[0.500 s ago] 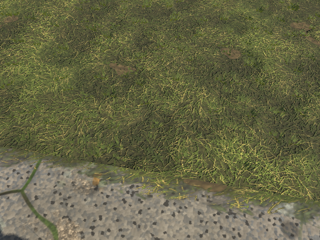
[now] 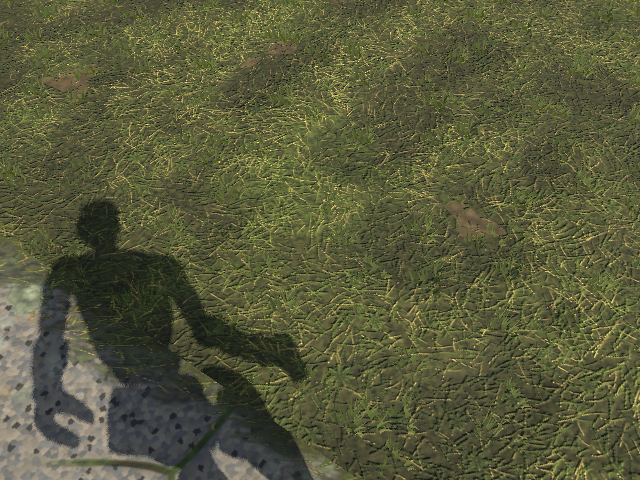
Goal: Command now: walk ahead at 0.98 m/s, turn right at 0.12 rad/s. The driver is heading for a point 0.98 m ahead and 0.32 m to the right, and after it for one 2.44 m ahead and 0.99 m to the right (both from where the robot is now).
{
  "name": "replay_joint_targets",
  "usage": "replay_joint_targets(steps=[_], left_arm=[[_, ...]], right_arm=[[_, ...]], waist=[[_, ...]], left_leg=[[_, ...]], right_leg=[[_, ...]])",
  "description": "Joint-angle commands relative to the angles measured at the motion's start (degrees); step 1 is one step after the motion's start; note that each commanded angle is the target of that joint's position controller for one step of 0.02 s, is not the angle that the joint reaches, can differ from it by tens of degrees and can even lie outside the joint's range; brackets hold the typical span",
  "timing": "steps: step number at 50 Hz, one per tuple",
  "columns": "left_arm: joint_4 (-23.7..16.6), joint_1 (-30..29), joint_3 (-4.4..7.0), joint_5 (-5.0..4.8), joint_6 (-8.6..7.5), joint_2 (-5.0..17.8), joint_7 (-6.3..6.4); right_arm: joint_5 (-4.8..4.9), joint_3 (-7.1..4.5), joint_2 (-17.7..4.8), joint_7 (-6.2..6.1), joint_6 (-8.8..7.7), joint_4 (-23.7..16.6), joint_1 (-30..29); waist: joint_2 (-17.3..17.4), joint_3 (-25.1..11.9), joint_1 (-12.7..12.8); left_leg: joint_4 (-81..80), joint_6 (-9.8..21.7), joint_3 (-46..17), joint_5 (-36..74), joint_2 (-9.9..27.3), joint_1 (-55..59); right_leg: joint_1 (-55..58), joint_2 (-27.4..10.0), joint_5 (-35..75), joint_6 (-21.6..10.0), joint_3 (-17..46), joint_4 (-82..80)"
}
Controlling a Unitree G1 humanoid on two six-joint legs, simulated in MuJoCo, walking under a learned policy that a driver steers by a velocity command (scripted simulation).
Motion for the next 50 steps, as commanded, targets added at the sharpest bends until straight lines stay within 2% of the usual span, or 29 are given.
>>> replay_joint_targets(steps=[1,5,9,11,12,13,14,15,17,20,21,23,25,29,30,32,34,35,36,37,38,39,40,41,42,43,45,48,50], left_arm=[[-0.17,5.57,-0.65,-0.98,-1.83,1.09,-0.28],[-2.73,3.41,0.72,-1.17,-1.83,5.88,-0.23],[-2.12,8.94,1.27,-2.73,-1.64,8.24,-1.40],[-1.15,11.09,1.45,-2.79,-0.75,9.56,-1.29],[-1.02,11.07,1.62,-3.11,-0.67,9.83,-1.31],[-3.41,8.84,0.94,-3.36,-1.10,7.32,-1.41],[-5.66,13.91,-0.64,-5.13,-0.91,0.31,-1.04],[-5.60,9.19,-0.27,-3.79,0.04,2.76,-0.54],[-5.48,3.62,0.21,-2.30,1.27,3.41,-1.14],[-6.69,1.39,0.42,-1.02,4.19,1.43,-2.72],[-7.64,-0.98,0.42,-0.71,4.87,0.93,-3.18],[-9.75,-5.20,0.44,0.63,5.44,1.19,-4.32],[-10.80,-9.12,0.47,0.40,4.00,1.20,-4.97],[-10.67,-12.27,-0.68,-0.36,2.94,0.75,-8.00],[-10.27,-12.82,-0.70,-0.65,3.28,1.46,-7.84],[-9.71,-15.38,-0.86,1.60,3.64,2.76,-5.93],[-7.19,-8.91,-0.77,3.17,3.99,3.68,-4.05],[-2.74,3.14,0.70,1.94,4.28,5.75,-3.17],[0.40,11.76,2.14,1.84,3.83,8.96,-1.99],[2.78,15.28,3.30,0.84,3.37,12.74,-1.03],[4.15,16.45,4.16,-0.40,3.28,19.24,-0.53],[2.50,16.72,3.96,-1.42,3.02,18.29,-0.39],[1.63,15.80,4.26,-0.64,3.30,17.35,-0.35],[0.14,9.43,3.51,-0.73,2.99,14.80,0.42],[-0.45,6.67,2.59,-0.41,2.21,12.62,0.55],[-0.82,3.11,1.73,-1.42,1.49,10.74,1.16],[-2.49,-1.99,1.25,-0.93,-0.07,10.68,0.98],[-1.29,-1.79,1.55,-2.47,-1.57,9.72,-0.20],[1.68,4.34,1.37,-3.44,-1.76,9.10,-0.95]], right_arm=[[-1.61,1.75,0.78,0.54,0.09,-8.11,-2.57],[0.34,3.90,0.43,1.90,-0.08,-12.53,-11.91],[0.97,3.11,-2.82,1.47,-0.36,-12.78,-15.14],[0.24,1.88,-4.71,0.47,-0.84,-10.86,-9.36],[-0.37,0.83,-6.35,-0.49,-1.20,-8.22,-0.34],[-1.26,-0.76,-11.69,-1.93,-1.27,-7.88,11.53],[-2.13,-1.90,-15.30,-2.25,-0.66,-7.14,13.94],[-0.65,-1.49,-10.74,-2.20,-0.39,-6.90,9.48],[0.01,-0.26,-4.06,-1.38,-1.01,-6.21,4.74],[1.97,0.11,-2.23,-1.21,-1.90,-3.10,4.97],[2.72,0.00,-2.51,-1.27,-2.34,-2.02,6.18],[1.98,-0.69,-4.49,-1.43,-3.43,0.83,8.91],[2.31,0.09,-1.70,-1.80,-4.83,2.89,8.04],[1.89,0.50,-3.43,-3.34,-5.57,3.86,6.41],[1.51,0.55,-3.95,-3.52,-4.86,4.69,8.15],[1.58,0.78,-5.74,-3.46,-3.60,6.23,13.43],[1.74,0.63,-8.17,-4.50,-1.37,8.22,17.07],[1.25,0.51,-8.34,-4.76,-0.32,8.57,16.98],[1.86,-0.24,-9.61,-3.94,0.61,7.88,12.59],[0.71,-0.14,-4.95,-3.39,1.18,6.48,6.07],[0.43,1.24,-2.36,-3.62,0.04,0.22,9.10],[-0.01,2.03,-3.93,-3.32,-0.72,-2.21,7.56],[0.02,2.07,-6.71,-2.84,-1.59,-3.77,3.76],[-0.20,1.53,-7.78,-2.55,-2.61,-4.45,1.16],[-1.05,0.92,-9.25,-2.52,-2.01,-2.97,0.77],[-1.23,0.68,-8.38,-2.01,-0.59,-3.69,-0.88],[-0.81,1.42,-5.92,-1.59,0.75,-6.22,-5.83],[1.54,2.40,-1.22,-0.42,0.31,-4.61,-3.18],[1.43,2.00,-1.45,-0.59,-0.23,-4.06,-5.14]], waist=[[-5.19,0.99,-3.04],[-4.49,3.50,-3.47],[-3.40,4.07,-0.81],[-2.18,-0.32,-3.21],[-1.76,-6.77,-7.22],[3.39,-15.11,-13.27],[15.20,-23.79,-10.00],[10.49,-15.52,-8.54],[2.12,-5.39,-6.28],[5.02,0.82,-2.55],[4.44,1.95,-2.57],[2.88,2.48,-3.41],[2.10,3.51,-1.33],[-0.84,3.64,0.73],[-0.85,4.83,0.62],[-2.02,6.27,-1.05],[0.27,3.75,1.62],[0.27,-3.59,6.56],[-2.12,-2.89,11.54],[-9.32,2.17,13.00],[-14.23,-1.91,4.45],[-3.73,-11.42,5.31],[-0.25,-9.08,6.25],[0.63,-6.08,2.74],[1.55,-1.63,0.32],[5.61,4.42,-3.90],[5.69,9.97,-5.90],[-2.07,3.90,-5.12],[-0.09,5.18,-1.17]], left_leg=[[-6.78,-2.47,-2.81,-2.72,6.80,-15.88],[-30.18,-6.10,2.50,9.61,6.21,-0.44],[-40.02,-6.12,4.44,15.86,3.61,8.22],[-45.27,-4.79,5.31,11.37,1.14,16.35],[-42.47,-3.24,3.57,9.74,2.92,28.72],[-45.37,-0.65,-11.25,-9.77,17.09,40.78],[-55.04,3.46,-37.22,-29.77,30.31,49.62],[-57.80,3.83,-39.83,-25.71,28.29,41.42],[-57.79,2.25,-21.62,-6.07,23.87,29.76],[-60.12,0.54,-7.41,11.87,19.79,23.07],[-60.96,0.86,-4.83,16.47,20.26,23.67],[-59.52,1.97,1.13,27.07,20.80,27.57],[-58.36,-2.52,8.83,23.85,16.19,25.54],[-57.24,-4.94,19.61,11.74,12.96,10.69],[-55.25,-5.10,20.44,14.40,13.50,12.76],[-46.64,-5.61,21.88,33.32,13.74,21.37],[-27.52,-5.97,21.70,54.57,16.14,26.58],[-12.80,-5.27,20.24,61.88,16.03,25.77],[10.76,-5.19,18.37,43.96,13.10,14.44],[34.53,-4.52,17.16,-12.11,4.34,-6.20],[33.69,-5.93,9.43,-18.68,5.44,-24.99],[28.80,-7.25,3.53,-15.32,6.99,-31.02],[24.50,-7.26,1.99,-14.18,7.04,-37.12],[13.48,-7.21,-2.13,-6.96,9.20,-35.67],[11.49,-8.09,-3.05,-8.68,10.03,-32.10],[0.82,-10.91,-4.61,-8.12,12.05,-24.15],[-16.21,-13.06,-2.69,-3.23,13.44,-8.51],[-30.45,-9.54,3.49,21.22,9.28,12.99],[-37.43,-6.31,6.71,26.09,6.55,11.04]], right_leg=[[7.81,-14.72,-5.83,-11.96,29.43,-18.92],[-7.08,-10.42,0.55,-10.28,19.36,-24.57],[-0.87,-12.46,8.82,-8.13,20.13,-23.58],[5.45,-10.35,23.01,-5.94,17.51,-9.96],[1.71,-7.66,25.01,-4.97,14.78,3.33],[-6.97,-4.82,12.87,-3.65,10.97,22.90],[-20.35,-0.71,-13.83,-2.72,6.58,40.73],[-26.49,-4.01,-7.69,-3.54,7.22,45.17],[-24.33,-8.36,-1.80,-3.00,7.07,40.84],[-21.96,-10.97,-2.28,-1.93,6.35,33.87],[-23.60,-11.34,-1.59,-1.88,5.73,32.47],[-27.73,-11.60,5.48,-2.16,4.48,32.60],[-25.63,-10.04,21.08,-3.43,3.83,21.48],[-2.88,-6.48,50.38,-5.66,-3.73,6.51],[-2.81,-5.91,50.07,-6.25,-5.27,5.60],[-3.69,-2.18,42.98,-7.04,-10.85,1.50],[2.68,-0.13,33.49,-8.23,-12.52,-0.89],[15.73,0.22,31.61,-9.26,-9.33,-1.50],[26.19,-2.43,29.55,-13.59,-4.44,-7.12],[35.49,-6.54,31.97,-16.55,2.27,-8.09],[50.51,-13.84,68.41,-15.99,10.32,9.50],[56.99,-16.71,57.64,-22.61,21.59,5.88],[53.90,-19.03,26.31,-25.83,33.08,-5.59],[44.17,-21.66,5.67,-24.36,40.35,-13.69],[34.47,-22.10,6.01,-24.52,42.86,-14.66],[18.52,-19.54,10.15,-23.04,38.66,-17.38],[-4.54,-14.75,13.53,-20.45,31.50,-20.69],[-10.05,-6.00,16.23,-13.69,18.40,-19.92],[1.44,-5.17,31.80,-10.95,14.71,-15.81]])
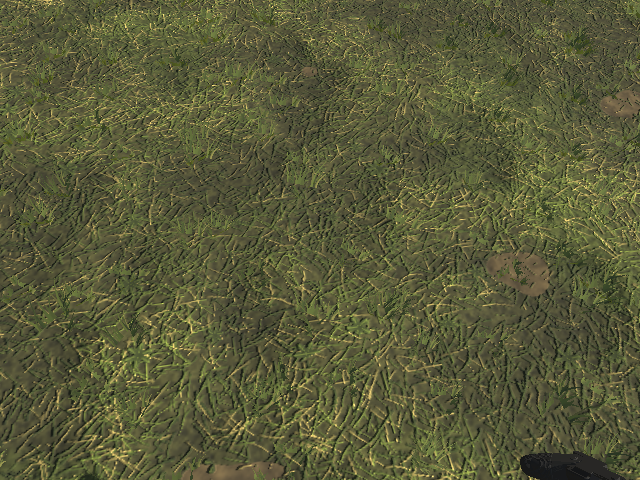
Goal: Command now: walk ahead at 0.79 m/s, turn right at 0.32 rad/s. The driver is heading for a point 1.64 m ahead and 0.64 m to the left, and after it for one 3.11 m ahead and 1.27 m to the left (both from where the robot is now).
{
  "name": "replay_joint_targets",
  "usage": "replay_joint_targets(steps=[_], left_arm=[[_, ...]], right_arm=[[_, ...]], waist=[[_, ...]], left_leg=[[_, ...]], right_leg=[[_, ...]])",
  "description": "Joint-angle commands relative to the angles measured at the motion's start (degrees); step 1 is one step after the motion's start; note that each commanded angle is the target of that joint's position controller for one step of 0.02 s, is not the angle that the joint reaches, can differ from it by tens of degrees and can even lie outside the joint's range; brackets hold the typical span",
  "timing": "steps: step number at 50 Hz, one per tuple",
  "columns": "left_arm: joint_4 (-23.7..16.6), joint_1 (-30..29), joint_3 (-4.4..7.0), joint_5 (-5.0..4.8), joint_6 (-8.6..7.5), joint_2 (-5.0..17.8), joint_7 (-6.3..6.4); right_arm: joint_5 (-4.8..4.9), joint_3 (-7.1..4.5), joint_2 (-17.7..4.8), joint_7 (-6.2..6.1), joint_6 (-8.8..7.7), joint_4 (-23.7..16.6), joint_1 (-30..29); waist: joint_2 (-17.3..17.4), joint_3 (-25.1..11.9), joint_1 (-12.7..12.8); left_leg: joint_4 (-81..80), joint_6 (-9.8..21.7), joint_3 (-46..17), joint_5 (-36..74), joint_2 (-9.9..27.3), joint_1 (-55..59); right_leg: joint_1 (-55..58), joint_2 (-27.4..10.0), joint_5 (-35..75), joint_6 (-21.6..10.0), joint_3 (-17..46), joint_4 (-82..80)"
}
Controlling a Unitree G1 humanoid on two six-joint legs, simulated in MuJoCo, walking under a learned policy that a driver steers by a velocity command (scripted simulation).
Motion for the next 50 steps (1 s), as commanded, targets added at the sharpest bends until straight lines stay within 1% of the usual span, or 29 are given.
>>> replay_joint_targets(steps=[1,3,4,5,6,7,8,10,12,15,17,20,24,25,26,27,28,29,30,33,37,40,42,45,46,47,48,49,50], left_arm=[[-2.96,-2.00,2.19,-1.30,-2.21,10.25,-0.51],[-2.52,-4.51,2.19,0.11,-1.76,11.16,0.16],[-2.93,-5.81,1.81,0.67,-1.57,8.75,0.75],[-2.61,5.05,-2.10,-1.05,-1.94,-5.67,-0.12],[-3.36,4.75,-2.41,-1.74,-2.09,-0.51,-0.35],[-5.48,-3.74,-1.30,-2.07,-1.87,4.37,-0.10],[-7.73,-12.37,-0.81,-0.60,-1.62,6.14,0.60],[-10.09,-14.64,-0.77,0.72,-1.21,5.61,1.16],[-11.13,-15.00,-1.12,0.31,-0.51,3.94,1.62],[-12.70,-19.30,-1.96,0.21,0.20,2.72,2.43],[-13.32,-21.74,-1.92,-0.15,1.07,3.22,2.63],[-15.54,-27.03,-1.63,-0.55,1.65,4.12,2.57],[-14.97,-24.34,-0.55,-0.41,-0.01,6.58,1.86],[-14.04,-21.02,-0.23,0.02,-0.35,7.29,1.95],[-14.29,-20.07,0.04,0.93,-0.02,9.17,2.46],[-14.58,-20.73,0.11,2.86,0.82,9.82,2.51],[-15.92,-23.13,0.22,1.67,1.19,7.54,2.51],[-16.91,-24.27,-0.40,1.11,1.41,4.52,2.73],[-17.11,-24.92,-0.46,0.88,1.88,4.23,2.91],[-16.04,-24.19,0.15,1.20,2.69,6.11,3.48],[-15.01,-21.46,1.17,1.18,3.37,7.77,3.77],[-15.29,-22.66,1.99,0.92,3.64,9.63,3.27],[-15.30,-23.19,2.49,0.37,3.56,10.56,2.65],[-13.78,-20.50,2.87,-1.57,2.94,11.36,1.52],[-13.24,-20.85,2.64,-2.53,2.87,11.01,1.27],[-11.81,-18.23,1.71,-2.72,2.69,8.42,0.90],[-12.23,-16.34,-0.21,0.05,2.46,3.59,0.18],[-13.39,-14.88,-1.15,1.50,2.49,1.74,-0.32],[-12.28,-17.95,0.20,0.20,3.11,6.18,0.15]], right_arm=[[0.05,-2.34,-6.68,-0.27,-0.59,0.78,6.18],[-0.22,-4.18,-9.55,-0.69,-1.29,6.54,23.43],[-0.24,-5.51,-14.07,-0.75,-1.38,8.86,32.81],[2.10,-5.38,-17.34,0.48,-2.82,9.07,30.01],[2.51,-5.09,-13.42,1.23,-3.07,6.77,24.20],[2.85,-4.71,-10.63,1.33,-3.15,4.29,15.81],[3.33,-4.14,-9.39,1.78,-2.65,3.09,11.16],[2.43,-4.81,-11.86,1.63,-2.85,3.16,11.19],[2.50,-4.91,-11.28,0.69,-2.18,3.31,11.34],[2.82,-6.30,-14.92,-1.29,-0.14,1.85,11.36],[3.51,-6.87,-15.56,-2.16,1.43,0.86,11.29],[3.94,-7.02,-13.96,-3.19,3.40,0.33,11.90],[3.68,-7.24,-12.38,-4.36,5.24,-2.71,8.63],[3.62,-6.59,-10.29,-4.20,5.57,-3.70,8.28],[2.96,-5.40,-5.85,-3.88,5.83,-3.31,13.40],[3.57,-5.41,-6.99,-3.56,5.67,-5.28,19.27],[3.20,-6.54,-12.71,-3.10,5.54,-3.71,21.11],[3.53,-7.71,-15.96,-2.95,6.05,-3.07,17.99],[3.53,-8.09,-15.78,-3.17,6.75,-2.80,16.50],[3.87,-6.83,-11.53,-2.69,7.38,-5.72,12.66],[3.81,-6.00,-9.88,-2.06,7.09,-9.38,8.69],[3.67,-5.80,-9.74,-1.22,7.25,-10.42,7.87],[3.68,-6.05,-10.24,-0.61,7.78,-10.80,7.58],[2.99,-6.23,-9.97,-0.01,8.52,-11.85,6.61],[2.69,-6.27,-9.39,-0.04,8.35,-10.81,9.14],[2.38,-6.72,-10.94,-0.50,8.08,-9.22,12.15],[2.01,-7.49,-15.33,-1.52,7.75,-9.01,14.50],[0.53,-6.74,-16.64,-1.98,7.24,-10.60,10.59],[-0.51,-5.41,-11.13,-1.48,6.20,-9.79,11.42]], waist=[[2.40,0.66,-3.04],[-0.03,-6.88,-11.85],[3.00,-10.87,-16.65],[29.11,-20.23,-6.67],[20.65,-21.78,-7.09],[10.80,-13.75,-6.21],[0.48,-6.75,-5.93],[1.41,-6.14,-3.77],[2.91,-7.45,-1.83],[4.19,-10.52,-2.01],[5.24,-12.51,-2.64],[6.87,-11.18,-3.96],[9.41,-9.95,-2.07],[7.52,-12.11,-1.46],[-2.80,-16.26,-4.34],[-14.15,-18.05,-8.08],[-12.13,-16.21,-8.01],[-6.65,-13.18,-6.24],[-3.08,-11.69,-6.09],[-4.73,-8.17,-4.94],[-6.30,-11.08,-3.03],[-7.16,-11.65,-3.23],[-8.07,-11.00,-3.42],[-7.67,-10.54,-3.51],[-6.81,-10.88,-5.29],[-3.46,-11.36,-5.91],[8.94,-14.32,-4.77],[19.10,-16.59,-3.04],[11.20,-18.64,-7.26]], left_leg=[[-8.58,4.04,11.05,9.74,-7.49,24.80],[-10.86,5.91,12.06,9.49,-10.42,36.79],[-10.44,8.40,5.41,20.82,-3.68,43.23],[-14.05,21.28,-26.51,30.41,11.50,58.66],[-21.77,20.14,-36.47,17.16,11.76,57.22],[-22.42,18.12,-28.74,12.52,9.87,48.31],[-23.46,15.56,-21.04,18.87,5.89,38.46],[-23.55,18.07,-18.01,32.85,4.57,31.85],[-24.04,16.69,-12.73,34.88,1.32,28.48],[-23.49,15.94,-10.22,36.73,-1.25,23.25],[-22.85,13.77,-11.04,29.31,-2.45,21.71],[-21.40,11.02,-15.86,14.61,-4.07,22.36],[-15.60,8.60,-22.04,4.73,-5.82,25.74],[-9.78,6.90,-20.51,-1.88,-8.11,22.95],[3.50,4.39,-12.75,-25.21,-13.99,15.16],[12.48,2.43,-5.97,-38.51,-17.13,4.76],[21.52,-0.14,-3.60,-34.99,-11.37,1.10],[25.22,-1.78,-2.73,-30.25,-9.47,0.14],[27.13,-2.89,-1.97,-26.80,-8.23,0.18],[26.46,-4.08,2.82,-20.62,-5.60,0.03],[18.79,-4.29,4.45,-17.36,-3.03,0.41],[11.28,-2.87,6.41,-13.67,-2.54,6.31],[5.92,-1.41,8.30,-12.79,-3.06,10.59],[-5.50,1.61,9.00,-13.99,-5.33,16.87],[-13.97,3.35,9.56,-9.19,-7.09,21.98],[-21.08,5.23,8.14,-0.06,-7.76,30.70],[-21.03,8.28,-5.49,21.98,3.99,42.83],[-18.70,18.52,-14.38,32.38,16.74,43.37],[-20.73,20.76,-10.84,25.24,15.33,37.05]], right_leg=[[-15.02,-12.62,53.96,-4.00,5.41,-4.14],[-10.11,-11.88,63.07,-0.05,2.31,17.55],[-14.62,-6.93,46.28,2.59,-2.06,39.36],[-33.32,1.26,-9.80,6.43,2.52,63.07],[-37.04,-2.79,-7.20,5.31,3.31,63.93],[-38.25,-7.31,-1.68,4.87,1.45,58.35],[-36.74,-9.14,1.31,5.05,-1.81,53.38],[-34.68,-11.48,2.32,7.07,-0.63,48.44],[-32.37,-12.04,3.38,8.26,-0.83,38.38],[-27.04,-8.16,10.37,11.08,-3.21,21.89],[-23.90,-6.63,16.61,11.85,-2.48,16.04],[-24.55,-5.66,19.53,12.28,0.27,9.34],[-20.79,-8.21,22.82,10.98,2.30,-2.49],[-13.12,-12.90,27.98,8.86,3.39,-6.54],[-1.88,-24.90,39.62,3.28,13.40,-4.56],[2.89,-35.41,42.31,-6.21,29.44,-6.51],[1.34,-37.34,38.94,-8.93,29.40,-6.24],[-1.56,-32.76,36.76,-6.91,20.39,-5.12],[-4.20,-29.06,33.68,-4.46,14.34,-4.72],[-9.90,-25.01,35.08,-4.26,4.17,-7.63],[-5.60,-27.46,38.95,-6.52,-1.22,-8.35],[-7.82,-28.28,36.78,-5.29,-6.46,-8.34],[-9.36,-28.68,34.40,-3.85,-9.40,-7.70],[-9.26,-29.56,34.18,-1.98,-8.96,-3.64],[-10.32,-28.41,33.75,-0.31,-9.65,-0.13],[-15.26,-25.64,30.40,3.05,-11.86,5.15],[-26.76,-20.55,9.90,8.18,-15.92,16.98],[-36.53,-16.39,-13.56,11.39,-13.92,27.53],[-33.77,-17.83,-12.56,12.05,-7.32,32.75]])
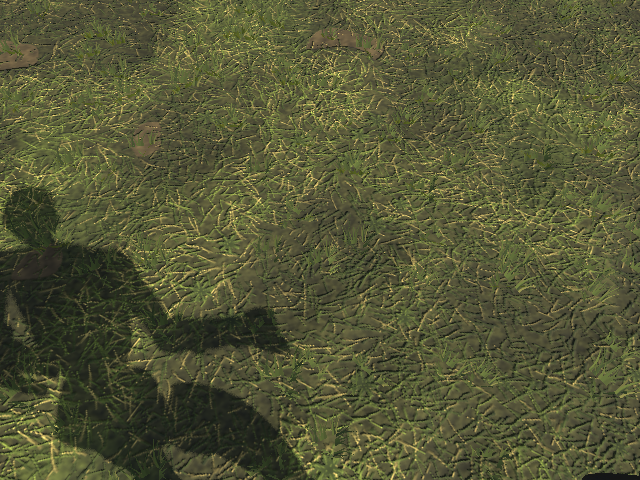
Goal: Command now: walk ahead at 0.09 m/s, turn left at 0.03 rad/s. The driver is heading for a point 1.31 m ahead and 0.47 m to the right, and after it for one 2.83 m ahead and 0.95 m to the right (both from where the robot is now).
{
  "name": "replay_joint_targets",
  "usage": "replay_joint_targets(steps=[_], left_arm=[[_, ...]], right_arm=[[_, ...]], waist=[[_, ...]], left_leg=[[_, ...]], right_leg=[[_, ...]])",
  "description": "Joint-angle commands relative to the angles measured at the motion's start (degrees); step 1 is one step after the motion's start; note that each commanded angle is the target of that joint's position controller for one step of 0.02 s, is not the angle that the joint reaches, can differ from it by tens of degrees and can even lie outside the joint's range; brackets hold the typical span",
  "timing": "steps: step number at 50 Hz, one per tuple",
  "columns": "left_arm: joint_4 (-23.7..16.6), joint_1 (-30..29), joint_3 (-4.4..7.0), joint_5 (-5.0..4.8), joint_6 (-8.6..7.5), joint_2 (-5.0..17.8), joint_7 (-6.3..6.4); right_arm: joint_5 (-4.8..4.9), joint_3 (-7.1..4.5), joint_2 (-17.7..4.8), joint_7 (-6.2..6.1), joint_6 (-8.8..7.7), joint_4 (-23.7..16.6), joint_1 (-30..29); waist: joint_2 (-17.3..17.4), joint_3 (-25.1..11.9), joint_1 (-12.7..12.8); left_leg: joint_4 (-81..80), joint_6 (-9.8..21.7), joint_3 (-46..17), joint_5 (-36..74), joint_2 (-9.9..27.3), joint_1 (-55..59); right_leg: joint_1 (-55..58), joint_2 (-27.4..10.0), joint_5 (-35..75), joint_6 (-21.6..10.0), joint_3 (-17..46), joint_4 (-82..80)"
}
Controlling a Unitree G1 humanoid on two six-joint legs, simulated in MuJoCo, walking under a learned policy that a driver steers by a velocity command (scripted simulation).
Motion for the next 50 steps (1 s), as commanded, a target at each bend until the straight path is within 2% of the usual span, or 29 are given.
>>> replay_joint_targets(steps=[1,2,3,4,7,11,12,14,16,20,23,24,25,26,27,28,29,30,31,32,33,35,37,40,43,46,48,49,50], left_arm=[[-3.20,-0.44,0.82,-1.46,-0.06,5.82,-0.50],[-2.49,-0.28,1.32,-2.16,0.26,5.98,-0.40],[-2.58,-1.05,1.84,-2.05,0.62,7.03,-0.34],[-2.62,-0.92,2.23,-2.19,0.65,7.33,-0.45],[-1.96,0.48,2.65,-2.17,-0.64,5.26,-0.31],[-2.55,1.13,2.57,-1.81,-1.00,2.51,-0.60],[-2.12,0.32,2.17,4.79,1.02,1.30,-3.12],[-3.39,-0.56,2.00,3.16,2.27,0.28,-5.12],[-4.44,-1.65,1.95,2.24,2.50,0.66,-5.68],[-6.76,-6.11,1.27,2.29,2.34,0.79,-6.21],[-8.54,-9.59,0.52,1.72,2.23,0.25,-6.14],[-8.74,-9.03,0.37,1.47,2.21,0.20,-5.77],[-8.46,-6.91,0.50,1.12,2.19,0.73,-5.07],[-7.47,-1.92,1.00,0.56,2.08,1.76,-4.15],[-5.45,7.08,1.98,-0.09,1.51,3.57,-3.28],[-1.13,20.76,3.67,0.35,0.62,6.28,-2.37],[0.33,20.50,5.72,1.06,0.78,13.92,-1.41],[-1.79,17.81,6.22,0.55,0.89,17.87,-1.62],[-2.26,17.03,5.80,0.96,0.94,16.21,-1.71],[-1.12,18.08,5.45,1.41,0.51,14.96,-1.05],[-1.50,15.86,4.78,1.54,-0.21,12.48,-0.58],[-2.83,10.46,2.92,0.93,-1.59,7.67,-0.12],[-2.46,10.98,1.51,0.53,-3.39,4.13,-0.23],[-0.43,17.06,1.13,0.31,-5.10,4.23,-0.87],[0.80,19.58,0.20,0.23,-6.04,3.14,-0.93],[2.06,18.48,-0.81,1.03,-6.66,3.10,0.21],[1.72,15.88,-0.55,1.25,-7.11,5.17,1.54],[0.33,14.85,0.72,1.19,-5.52,9.30,4.10],[-1.08,10.22,1.25,3.15,-4.21,10.85,5.55]], right_arm=[[-1.24,-2.48,-8.93,-0.15,-2.34,-0.10,8.97],[0.29,-3.35,-10.51,-0.30,-2.86,1.36,9.31],[1.31,-3.08,-10.04,-0.67,-3.49,1.88,8.14],[1.05,-2.69,-9.35,-1.09,-4.33,2.21,7.14],[-0.18,-1.99,-5.74,-1.82,-7.14,3.17,7.09],[-0.21,-2.39,-5.16,-2.21,-8.63,5.17,8.77],[-2.18,-2.13,-6.20,-1.20,-7.75,6.55,11.80],[-2.29,-2.43,-6.28,-0.81,-7.72,7.29,11.96],[-2.19,-2.53,-6.29,-0.94,-8.16,8.17,11.86],[-2.28,-3.01,-6.93,-1.47,-8.55,10.26,12.77],[-2.72,-3.33,-7.55,-1.27,-8.10,12.31,14.38],[-2.64,-3.41,-8.09,-1.09,-7.70,12.69,13.85],[-2.36,-3.54,-9.17,-0.94,-7.26,12.91,13.37],[-2.06,-3.82,-10.96,-0.79,-6.70,13.21,13.33],[-1.41,-4.17,-12.97,-0.29,-5.91,12.97,12.34],[-0.45,-3.97,-13.56,0.36,-5.47,11.89,10.29],[-0.69,-1.64,-4.82,1.14,-5.88,8.98,11.09],[-1.59,-0.90,-2.79,1.59,-7.50,3.79,6.83],[-2.18,-0.76,-5.27,1.42,-8.40,1.28,-1.20],[-1.72,-0.28,-4.97,1.15,-9.20,1.83,0.20],[-2.18,0.04,-4.54,0.84,-9.40,3.27,1.85],[-3.22,0.49,-4.00,0.92,-7.68,4.93,6.28],[-3.09,0.87,-3.36,1.74,-5.76,6.66,7.30],[-1.73,1.33,-2.90,2.44,-4.87,4.89,-1.43],[-0.48,2.09,-1.55,3.05,-5.52,3.89,-6.77],[-0.18,3.08,0.22,3.63,-6.64,4.63,-6.93],[-0.30,2.46,-1.96,3.54,-7.11,7.71,-0.37],[4.44,-0.51,-7.07,4.04,-9.39,5.79,-0.17],[5.30,-2.03,-10.51,4.09,-9.56,8.85,9.30]], waist=[[11.35,-14.17,-6.28],[11.44,-11.78,-6.66],[13.93,-7.83,-6.66],[14.25,-4.87,-5.91],[10.95,-2.84,-4.65],[8.00,-1.43,-3.75],[2.59,-0.06,-3.78],[6.38,1.81,-3.26],[7.31,3.21,-2.46],[6.56,6.07,-2.84],[6.22,7.67,-3.82],[6.21,7.09,-3.05],[6.28,4.71,-1.74],[6.81,0.81,0.76],[6.68,-4.49,5.40],[3.21,-11.57,11.96],[-11.41,-10.10,7.81],[-14.62,-15.20,4.20],[-4.85,-11.45,5.57],[-2.04,-7.72,3.81],[2.14,-4.85,1.09],[1.05,-3.99,-3.46],[1.60,-2.47,-4.22],[0.91,3.11,-0.59],[0.10,3.68,1.36],[-0.60,3.70,0.21],[-2.71,-1.33,-3.33],[-4.09,-6.28,-5.05],[-4.83,-11.08,-10.51]], left_leg=[[-13.75,14.92,-15.47,17.03,18.14,19.62],[-17.09,12.21,-15.20,-7.05,16.51,19.36],[-20.45,10.62,-15.86,-18.11,16.55,17.45],[-23.39,9.54,-15.80,-22.05,16.52,15.49],[-26.06,7.05,-11.34,-17.21,17.44,20.13],[-27.35,6.51,-4.33,-12.04,18.61,22.33],[-28.01,5.76,-0.84,-12.45,17.85,18.35],[-28.12,5.42,2.06,-12.61,17.75,16.78],[-28.77,5.13,3.88,-13.46,18.93,17.42],[-30.34,4.44,9.91,-11.44,19.42,21.97],[-28.96,4.14,14.99,-2.38,19.20,27.16],[-26.21,3.68,17.39,8.11,18.45,27.95],[-21.01,3.26,19.48,26.56,17.66,28.42],[-12.30,3.32,20.26,46.17,17.67,28.70],[1.54,3.65,20.06,59.25,17.87,25.89],[21.63,2.34,19.51,55.15,16.30,15.11],[41.95,-1.37,17.31,11.79,7.64,-8.47],[54.74,-3.69,3.66,-13.44,-1.80,-23.82],[55.30,-2.89,-3.69,-8.06,1.13,-29.37],[53.30,-2.14,-3.13,-4.91,3.06,-29.19],[48.44,-1.64,-3.89,-2.03,5.85,-25.74],[42.78,-1.99,-4.44,0.77,8.07,-18.11],[37.53,-2.26,-3.01,2.94,9.21,-16.66],[28.56,-1.21,1.61,10.50,8.41,-23.37],[17.70,1.34,5.23,18.88,5.12,-23.27],[4.83,4.02,8.89,25.90,-1.33,-15.05],[0.79,5.02,9.47,31.83,-5.61,-6.58],[-0.12,3.92,6.97,34.92,-7.89,-2.78],[0.06,3.09,7.29,35.25,-9.60,4.08]], right_leg=[[-14.63,2.11,-9.48,0.30,5.77,20.06],[-18.45,1.43,-4.78,-0.62,6.50,22.14],[-21.66,1.32,-0.09,-0.88,7.85,23.12],[-22.87,1.55,4.56,-1.13,8.76,24.00],[-28.57,1.62,14.08,-2.03,11.57,24.66],[-32.88,0.30,18.84,-1.32,11.94,25.05],[-30.48,2.14,18.16,-1.00,7.80,25.98],[-31.85,1.20,20.47,-1.35,7.66,25.74],[-33.32,0.10,22.28,-2.30,7.97,24.37],[-32.22,-1.58,20.58,-5.90,4.47,15.89],[-29.56,-1.42,15.58,-9.95,0.27,9.87],[-25.99,-0.06,12.76,-11.52,-1.83,7.56],[-19.83,2.88,9.37,-13.14,-4.77,6.34],[-12.07,7.02,5.31,-14.55,-7.32,6.90],[-0.44,11.27,3.05,-15.77,-8.11,6.34],[19.29,14.37,5.28,-17.13,-4.45,0.39],[30.60,3.86,-12.75,-20.16,19.75,-10.94],[36.57,-4.25,-21.60,-24.61,50.55,-24.57],[35.38,-5.69,-14.08,-21.74,50.30,-27.36],[30.54,-6.16,-7.16,-21.61,46.43,-26.85],[23.27,-3.93,-2.05,-19.92,40.47,-25.86],[12.83,-0.01,3.60,-18.55,31.79,-26.69],[9.20,2.05,6.75,-17.54,26.24,-29.57],[12.58,3.72,27.46,-13.33,17.94,-33.73],[17.13,5.42,44.31,-8.55,9.89,-35.05],[19.49,4.18,69.32,-5.27,2.82,-35.30],[24.92,2.20,83.29,-2.69,0.14,-29.09],[28.78,1.05,87.81,0.59,1.70,-20.89],[29.98,1.73,90.46,2.85,0.73,-10.34]])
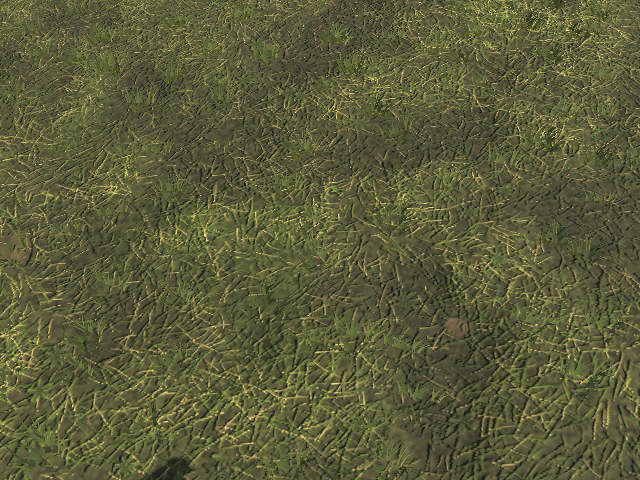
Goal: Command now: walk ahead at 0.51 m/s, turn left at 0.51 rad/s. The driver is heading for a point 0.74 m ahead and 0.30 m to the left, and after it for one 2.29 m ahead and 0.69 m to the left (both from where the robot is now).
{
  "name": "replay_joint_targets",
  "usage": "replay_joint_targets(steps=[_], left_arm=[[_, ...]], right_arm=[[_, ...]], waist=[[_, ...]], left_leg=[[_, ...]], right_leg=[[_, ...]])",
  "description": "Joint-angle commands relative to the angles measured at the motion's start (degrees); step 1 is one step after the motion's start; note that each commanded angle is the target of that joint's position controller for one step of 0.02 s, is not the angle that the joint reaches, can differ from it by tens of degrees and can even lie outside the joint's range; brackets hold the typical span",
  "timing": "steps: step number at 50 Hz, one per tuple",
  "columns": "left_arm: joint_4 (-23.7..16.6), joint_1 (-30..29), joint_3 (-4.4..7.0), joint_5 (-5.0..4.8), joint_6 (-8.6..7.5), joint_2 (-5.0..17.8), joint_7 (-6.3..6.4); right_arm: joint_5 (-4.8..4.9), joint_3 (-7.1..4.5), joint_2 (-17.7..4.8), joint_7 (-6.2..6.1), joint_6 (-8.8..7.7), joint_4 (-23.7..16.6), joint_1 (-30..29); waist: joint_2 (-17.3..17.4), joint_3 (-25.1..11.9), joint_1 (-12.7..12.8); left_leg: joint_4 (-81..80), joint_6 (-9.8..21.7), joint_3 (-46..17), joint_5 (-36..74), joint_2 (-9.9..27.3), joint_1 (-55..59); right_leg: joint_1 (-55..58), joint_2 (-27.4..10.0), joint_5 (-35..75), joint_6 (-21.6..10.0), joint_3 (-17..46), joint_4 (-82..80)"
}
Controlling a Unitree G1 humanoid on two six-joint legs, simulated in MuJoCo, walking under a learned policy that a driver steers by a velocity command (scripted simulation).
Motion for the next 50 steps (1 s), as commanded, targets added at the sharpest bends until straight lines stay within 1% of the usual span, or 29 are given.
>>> replay_joint_targets(steps=[1,2,3,4,5,6,7,9,10,13,16,18,21,22,23,24,25,26,27,29,30,31,34,39,43,46,48,49,50], left_arm=[[-8.04,-12.91,4.12,2.68,1.35,15.71,3.86],[-9.86,-19.94,3.53,2.15,1.77,12.93,3.03],[-12.47,-9.84,0.43,2.48,1.45,0.71,0.76],[-13.20,-2.11,-0.63,-1.24,-0.31,1.35,-0.81],[-14.39,-5.52,0.15,-2.78,-1.44,7.12,-1.62],[-15.62,-9.84,0.66,-1.95,-1.79,8.89,-2.21],[-16.08,-10.88,0.85,-1.02,-1.20,9.17,-2.42],[-16.80,-10.97,1.19,-0.07,0.33,9.59,-1.93],[-17.43,-11.87,0.94,0.58,0.45,8.68,-1.33],[-19.42,-16.95,-0.04,0.34,1.38,5.03,0.42],[-20.37,-21.70,0.30,-1.24,2.34,5.64,0.77],[-21.04,-25.23,0.65,-1.55,2.16,5.94,0.44],[-19.20,-23.27,2.12,-1.90,0.94,7.94,-0.54],[-17.86,-20.59,2.55,-2.24,0.69,7.77,-0.89],[-17.70,-18.09,3.32,-1.98,1.17,9.50,-0.70],[-18.27,-13.29,3.59,-1.63,2.07,10.47,-0.42],[-17.21,-12.89,4.63,-0.13,1.76,14.51,-0.86],[-18.98,-16.43,4.50,-1.18,1.27,11.58,-0.57],[-18.92,-16.20,4.14,-1.84,1.41,10.16,-0.07],[-17.85,-13.74,4.11,-2.28,1.40,10.92,-0.04],[-15.28,-9.47,3.14,1.56,1.86,10.97,-0.48],[-14.43,-8.75,3.74,1.71,1.75,11.99,-0.95],[-13.81,-9.16,3.54,0.66,1.11,11.55,-1.94],[-11.16,-4.36,3.88,0.52,-0.25,12.45,-2.14],[-8.60,-0.18,4.24,0.68,-0.41,12.75,-1.65],[-6.41,2.95,3.93,1.32,-0.22,11.68,-1.24],[-4.34,4.53,3.53,1.55,0.14,11.24,-1.22],[-3.52,4.03,3.56,1.19,0.57,12.17,-1.15],[-2.54,3.81,3.57,0.65,0.84,13.41,-1.14]], right_arm=[[2.66,-5.99,-14.61,-0.46,-1.63,3.18,23.86],[1.66,-5.56,-13.38,-1.86,-0.86,7.37,35.68],[-2.86,-3.47,-10.31,-2.05,-2.24,6.15,30.96],[-5.94,-4.30,-12.02,-2.29,-2.73,1.48,23.52],[-4.21,-5.38,-11.75,-2.74,-2.04,-3.34,16.57],[-1.40,-5.10,-10.19,-2.93,-1.28,-5.18,10.35],[-0.49,-4.60,-9.67,-3.01,-0.99,-6.68,6.66],[-0.94,-4.93,-10.50,-3.09,-0.64,-7.93,5.11],[-0.65,-4.97,-10.29,-3.29,-0.39,-7.52,5.68],[0.05,-6.29,-12.78,-5.22,1.86,-5.96,9.40],[1.70,-6.87,-12.58,-6.85,4.61,-6.63,9.74],[1.21,-6.91,-11.36,-7.40,5.77,-7.67,9.55],[0.19,-6.58,-8.90,-7.33,6.35,-10.53,6.40],[0.29,-6.11,-7.68,-6.91,6.47,-11.45,5.15],[-0.13,-5.02,-4.67,-6.20,6.46,-11.03,9.56],[-0.44,-3.97,-2.45,-5.71,5.96,-11.06,10.78],[0.93,-3.96,-5.01,-4.67,4.60,-14.50,12.82],[0.48,-5.11,-10.70,-4.73,4.08,-12.78,11.18],[-0.37,-6.02,-13.38,-4.74,4.09,-11.83,9.59],[-1.32,-5.29,-10.56,-4.44,3.81,-11.87,8.85],[-7.46,-4.60,-10.04,-1.40,4.79,-13.43,3.13],[-6.51,-4.27,-7.89,-0.20,5.20,-14.27,3.16],[-4.11,-4.21,-8.54,0.68,6.02,-13.79,4.97],[-3.91,-4.31,-9.06,0.72,6.34,-14.13,0.72],[-3.82,-4.08,-8.52,2.06,6.05,-15.24,-5.25],[-3.72,-2.94,-6.69,3.06,5.21,-16.57,-10.32],[-3.66,-1.92,-5.03,2.98,4.40,-16.62,-11.52],[-3.78,-1.70,-4.85,2.68,4.15,-16.28,-10.60],[-3.96,-1.98,-5.55,1.92,3.95,-15.22,-7.50]], waist=[[-9.25,-14.72,-16.12],[3.10,-12.63,-21.38],[21.53,-16.15,-8.37],[12.31,-28.11,-5.89],[1.00,-23.58,-5.26],[-11.17,-13.22,-1.40],[-14.03,-7.80,1.23],[-11.10,-1.75,2.57],[-9.79,-1.74,2.29],[-3.64,-9.91,-0.48],[1.44,-14.06,-2.80],[4.30,-12.52,-4.18],[7.10,-12.14,-3.06],[5.52,-12.85,-1.79],[-1.67,-15.86,-2.71],[-7.46,-15.06,-1.23],[-22.89,-13.76,-4.93],[-17.28,-8.98,-3.44],[-11.89,-7.44,-2.24],[-8.12,-5.73,-1.45],[-1.42,-4.18,0.33],[-4.67,-4.26,-0.50],[-9.53,-5.08,-1.71],[-9.64,-2.21,0.16],[-9.93,1.51,2.61],[-9.04,4.81,4.45],[-8.37,6.78,4.25],[-8.83,6.77,3.01],[-9.37,4.42,0.78]], left_leg=[[-0.47,-0.27,-0.46,7.54,-5.97,36.75],[-9.21,2.91,-8.35,15.21,0.68,47.81],[4.26,9.41,-26.36,32.14,8.28,64.92],[-4.71,17.88,-45.17,19.58,17.00,67.24],[-11.99,19.64,-48.96,-4.54,16.99,59.20],[-17.30,18.48,-47.19,-19.08,14.06,44.82],[-20.10,17.64,-46.42,-21.21,13.13,33.59],[-20.78,16.03,-38.47,-7.66,7.53,19.58],[-18.95,14.92,-32.83,2.04,4.35,14.62],[-12.61,10.80,-27.67,14.72,-0.17,16.86],[-9.06,5.05,-29.57,1.46,-1.67,22.66],[-8.03,3.52,-33.25,-7.90,-1.47,24.66],[-3.73,2.68,-39.02,-20.57,-0.12,26.33],[-0.11,2.09,-38.53,-33.42,-1.17,21.94],[9.90,1.06,-33.79,-52.22,-4.33,14.30],[21.55,-0.22,-23.50,-55.36,-9.48,3.88],[30.46,-0.99,-19.88,-48.41,-4.73,-7.24],[35.51,-3.18,-16.91,-42.47,-0.50,-9.69],[38.09,-4.55,-15.23,-37.93,0.99,-9.22],[41.74,-5.40,-12.33,-33.27,3.49,-9.03],[42.51,-4.70,-11.28,-30.05,2.31,-6.75],[43.24,-4.38,-11.21,-28.33,2.40,-7.10],[44.26,-4.93,-12.72,-23.54,2.94,-8.99],[39.85,-5.67,-13.62,-19.80,4.43,-14.43],[31.91,-4.24,-11.31,-21.15,6.47,-17.31],[22.48,-1.66,-8.41,-23.96,7.63,-14.09],[13.97,0.71,-5.51,-28.31,5.88,-6.88],[9.86,2.03,-2.85,-31.97,4.00,-0.98],[7.31,3.45,0.21,-35.21,0.49,7.55]], right_leg=[[-13.99,-12.89,85.24,11.80,-2.76,37.24],[-27.26,-3.94,39.85,14.06,-3.39,67.31],[-53.49,2.50,-17.68,15.04,8.28,90.68],[-56.98,1.01,-13.68,12.77,18.09,94.99],[-57.46,-1.85,-8.14,9.25,18.77,89.53],[-56.92,-4.14,-4.75,6.30,15.87,83.06],[-54.70,-5.72,-3.25,5.78,14.78,78.46],[-49.89,-7.86,-2.64,7.39,13.98,67.71],[-46.26,-8.24,-2.44,8.46,12.27,59.81],[-41.67,-4.54,6.96,11.12,10.01,42.69],[-41.97,-2.64,15.71,11.57,11.73,32.73],[-42.46,-2.30,16.68,11.26,13.31,27.10],[-37.63,-4.44,17.62,9.35,15.73,18.00],[-30.01,-6.94,20.67,7.48,15.24,13.50],[-19.26,-16.17,7.97,2.88,22.81,12.16],[-12.35,-23.65,-10.42,-1.50,34.57,8.57],[-12.13,-31.50,-31.71,-7.58,55.70,1.27],[-15.86,-29.84,-30.96,-6.93,52.58,1.10],[-18.37,-26.64,-24.14,-3.83,43.18,3.17],[-22.15,-21.65,-17.12,-1.43,31.32,3.18],[-28.43,-21.54,-15.37,-2.07,27.17,0.35],[-28.24,-20.34,-14.06,-1.41,24.25,0.41],[-28.20,-20.85,-12.92,-0.71,19.46,-0.35],[-22.11,-24.85,-10.18,-1.58,13.68,-2.36],[-15.13,-26.84,-7.23,-0.81,6.67,-3.78],[-13.64,-27.59,-3.43,-0.62,1.15,-5.66],[-15.22,-27.64,4.37,-1.14,-1.96,-6.84],[-16.39,-27.54,15.57,-1.39,-3.87,-5.63],[-16.78,-27.36,37.76,-1.72,-5.66,-0.25]])
Keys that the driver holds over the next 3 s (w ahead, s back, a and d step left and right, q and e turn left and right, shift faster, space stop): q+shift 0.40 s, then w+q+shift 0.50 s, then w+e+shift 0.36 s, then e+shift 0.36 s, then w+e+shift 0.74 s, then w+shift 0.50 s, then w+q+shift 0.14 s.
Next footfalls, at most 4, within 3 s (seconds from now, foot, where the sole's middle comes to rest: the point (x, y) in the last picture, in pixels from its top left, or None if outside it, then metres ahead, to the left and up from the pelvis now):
0.02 left None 0.28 0.03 -0.75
0.46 right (404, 461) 0.48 -0.08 -0.75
1.04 left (176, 472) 0.45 0.37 -0.75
1.46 right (103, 314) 0.80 0.62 -0.75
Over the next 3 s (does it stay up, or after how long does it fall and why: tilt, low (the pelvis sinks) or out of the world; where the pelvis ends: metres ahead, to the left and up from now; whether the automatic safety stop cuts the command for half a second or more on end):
stays up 1.66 0.64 0.01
